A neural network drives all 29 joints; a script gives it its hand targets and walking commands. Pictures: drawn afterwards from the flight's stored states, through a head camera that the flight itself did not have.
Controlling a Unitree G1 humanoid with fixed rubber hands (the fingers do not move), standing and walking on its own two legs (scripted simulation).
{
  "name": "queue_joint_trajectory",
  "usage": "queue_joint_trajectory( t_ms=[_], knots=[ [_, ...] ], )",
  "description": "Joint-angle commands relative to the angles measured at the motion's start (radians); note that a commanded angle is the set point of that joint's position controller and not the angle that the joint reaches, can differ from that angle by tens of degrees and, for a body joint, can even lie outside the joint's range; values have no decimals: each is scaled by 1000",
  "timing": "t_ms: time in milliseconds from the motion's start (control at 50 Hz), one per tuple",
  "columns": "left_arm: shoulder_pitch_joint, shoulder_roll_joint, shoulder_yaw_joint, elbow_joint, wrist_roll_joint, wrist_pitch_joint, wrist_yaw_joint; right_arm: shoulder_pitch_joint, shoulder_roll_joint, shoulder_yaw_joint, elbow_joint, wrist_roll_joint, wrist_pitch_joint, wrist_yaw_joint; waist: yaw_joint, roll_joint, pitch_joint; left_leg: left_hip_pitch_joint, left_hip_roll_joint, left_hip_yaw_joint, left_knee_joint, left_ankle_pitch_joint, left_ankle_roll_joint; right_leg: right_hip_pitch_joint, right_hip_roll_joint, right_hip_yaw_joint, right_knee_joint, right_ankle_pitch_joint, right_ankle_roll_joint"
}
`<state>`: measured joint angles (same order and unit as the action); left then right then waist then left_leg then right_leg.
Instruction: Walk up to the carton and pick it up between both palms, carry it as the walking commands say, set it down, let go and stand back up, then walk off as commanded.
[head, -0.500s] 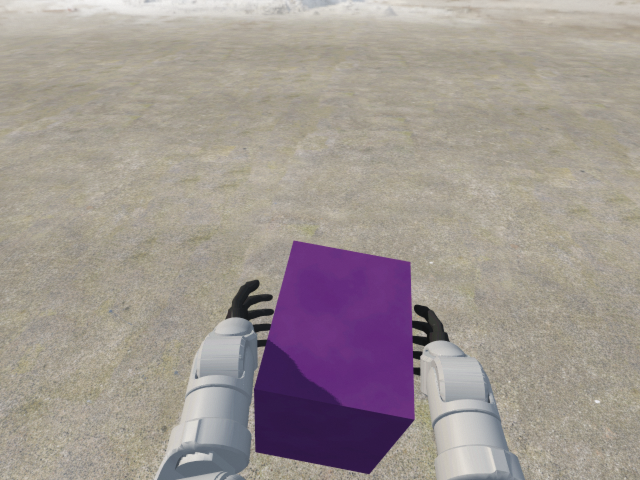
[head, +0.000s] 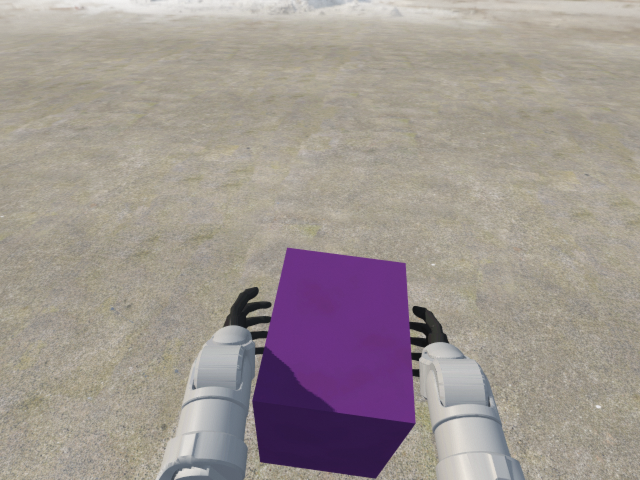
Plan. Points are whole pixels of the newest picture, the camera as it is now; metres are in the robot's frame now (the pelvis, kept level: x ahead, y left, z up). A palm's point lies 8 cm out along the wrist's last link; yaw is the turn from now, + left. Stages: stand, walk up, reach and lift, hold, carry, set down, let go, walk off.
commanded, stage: reach and lift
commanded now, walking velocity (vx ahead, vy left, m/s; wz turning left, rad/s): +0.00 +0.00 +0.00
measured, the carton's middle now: (331, 364) +0.33 +0.01 -0.02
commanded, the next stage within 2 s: hold in 0.12 s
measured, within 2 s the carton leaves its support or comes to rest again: neither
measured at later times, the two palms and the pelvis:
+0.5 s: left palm (240, 347) +0.29 +0.13 +0.06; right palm (443, 366) +0.28 -0.14 +0.05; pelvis -0.01 +0.00 +0.00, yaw +0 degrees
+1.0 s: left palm (240, 317) +0.34 +0.13 +0.07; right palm (432, 363) +0.28 -0.12 +0.05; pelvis -0.02 +0.03 -0.02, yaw -6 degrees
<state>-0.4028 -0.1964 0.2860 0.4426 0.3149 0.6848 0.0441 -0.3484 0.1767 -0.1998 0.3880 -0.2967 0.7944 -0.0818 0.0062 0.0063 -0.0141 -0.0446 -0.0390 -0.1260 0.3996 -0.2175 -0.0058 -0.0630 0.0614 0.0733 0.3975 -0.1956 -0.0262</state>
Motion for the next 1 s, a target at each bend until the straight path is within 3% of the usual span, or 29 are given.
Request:
queue_joint_trajectory(
  t_ms=[0,40,80,120,140,180,200,260,280,380,400,460,520,540,560,600,640,660,680,700,720,760,800,860,900,920,940,960,980],
  knots=[
    [-449,-1064,-495,19,-272,10,-260,-603,1061,435,-78,270,-107,275,-14,35,-263,-5,-17,14,-60,107,-4,105,5,15,-47,124,22],
    [-467,-1091,-531,-36,-313,13,-255,-508,1042,435,-74,274,-94,264,-37,61,-208,-26,-15,-4,-48,204,-1,108,3,24,-40,223,21],
    [-405,-1056,-519,34,-294,23,-258,-643,1060,465,-127,288,-104,252,-25,-54,-283,-17,-17,15,-40,133,15,142,-6,22,-46,162,40],
    [-451,-1058,-471,30,-267,19,-250,-629,1057,412,-70,272,-90,269,-23,38,-121,-86,-13,13,-61,52,6,50,-5,29,-40,76,21],
    [-462,-1022,-450,9,-272,11,-252,-609,1039,408,-29,267,-97,276,32,35,-229,-88,-22,23,-48,49,8,142,-19,28,-38,78,28],
    [-440,-1073,-482,39,-293,15,-266,-596,1036,448,-96,289,-103,266,-27,30,-248,17,-8,1,-45,105,7,64,7,12,-47,92,25],
    [-382,-1041,-460,51,-263,8,-270,-680,1064,483,-161,294,-104,266,43,-60,-261,-77,-29,29,-52,93,18,142,5,15,-54,112,42],
    [-427,-1039,-478,13,-298,8,-272,-592,1059,465,-104,291,-96,269,2,-26,-234,-34,-26,20,-50,129,21,102,-7,27,-40,161,30],
    [-445,-1044,-489,19,-294,8,-266,-626,1085,468,-103,284,-97,261,-16,-113,-258,17,-24,11,-19,105,23,76,-8,27,-49,102,37],
    [-495,-1045,-433,100,-235,10,-266,-633,1066,381,58,257,-98,285,14,57,-71,-143,-11,44,-47,-130,0,21,-31,35,-71,-159,5],
    [-587,-1058,-453,87,-261,6,-280,-689,1037,362,10,251,-119,292,-44,65,-124,-139,4,29,-57,-189,11,50,-12,38,-28,-134,9],
    [-558,-1080,-430,86,-260,-9,-277,-675,1062,355,56,243,-113,296,-6,-16,-82,-97,8,23,-56,-79,10,-2,-12,17,-55,-85,12],
    [-472,-1094,-464,52,-285,1,-264,-735,1104,488,-121,327,-122,276,22,-49,-326,-65,-7,3,-33,127,20,184,-6,24,-1,151,32],
    [-423,-1082,-450,76,-251,13,-261,-714,1067,468,-129,306,-121,270,39,20,-274,-98,-10,16,-48,130,20,171,-14,24,-8,169,29],
    [-425,-1084,-481,11,-270,11,-248,-563,1065,436,-63,280,-107,270,-9,-7,-303,25,-10,16,-34,163,10,90,-20,26,-33,187,33],
    [-407,-1031,-474,4,-267,15,-243,-594,1048,440,-73,289,-106,263,27,-12,-244,-47,-18,23,-38,160,13,125,-34,52,-40,193,38],
    [-331,-1078,-532,5,-288,25,-251,-502,1008,458,-100,273,-93,248,-29,0,-214,-18,-29,17,-53,212,7,101,-7,33,-44,272,36],
    [-393,-1054,-496,13,-283,26,-256,-575,1018,448,-92,294,-95,254,-7,62,-253,-23,-6,15,-51,169,-2,115,-10,29,-36,173,15],
    [-345,-1032,-469,39,-260,22,-256,-589,1036,450,-96,261,-94,263,2,-51,-225,-53,-17,17,-63,110,14,126,-9,12,-50,122,35],
    [-414,-1055,-497,9,-282,18,-252,-519,1029,428,-39,261,-83,257,-22,4,-202,-34,-12,17,-73,93,19,112,-12,30,-65,121,24],
    [-489,-1014,-572,-70,-319,18,-254,-593,1026,489,-60,302,-91,273,-9,-137,-158,-165,97,33,62,-92,30,-152,-169,136,-14,1,-28],
    [-545,-1015,-597,-79,-346,21,-255,-617,1068,494,-57,306,-88,272,16,-134,-139,-195,29,88,291,-298,37,-358,-275,346,-159,-401,-93],
    [-590,-1013,-664,-143,-414,50,-243,-718,1061,608,-213,387,-75,257,-9,-198,-177,-247,35,111,361,-257,21,-347,-302,384,-120,-85,-132],
    [-523,-1045,-760,-255,-503,126,-213,-712,1041,735,-435,486,-16,217,-23,-152,-378,-157,31,149,172,-150,36,-259,-234,229,85,328,-79],
    [-527,-988,-796,-344,-534,185,-190,-673,988,718,-431,516,49,186,-28,-32,-478,66,115,37,30,26,64,-407,-104,89,329,273,-2],
    [-517,-936,-785,-409,-531,208,-172,-709,954,735,-492,535,72,176,-24,183,-457,199,334,-133,16,454,118,-598,-24,-19,474,-10,38],
    [-563,-982,-859,-453,-564,237,-161,-802,906,758,-602,573,91,171,2,303,-481,256,461,-141,112,832,183,-682,-13,-96,605,-333,63],
    [-528,-993,-853,-419,-570,270,-152,-797,893,802,-629,600,129,160,-4,155,-496,216,433,-77,145,833,198,-639,-59,-78,602,-355,69],
    [-736,-963,-877,-467,-626,288,-142,-885,900,790,-581,595,149,151,-18,210,-452,187,449,-74,154,860,187,-666,-86,-98,608,-331,64]
  ],
)
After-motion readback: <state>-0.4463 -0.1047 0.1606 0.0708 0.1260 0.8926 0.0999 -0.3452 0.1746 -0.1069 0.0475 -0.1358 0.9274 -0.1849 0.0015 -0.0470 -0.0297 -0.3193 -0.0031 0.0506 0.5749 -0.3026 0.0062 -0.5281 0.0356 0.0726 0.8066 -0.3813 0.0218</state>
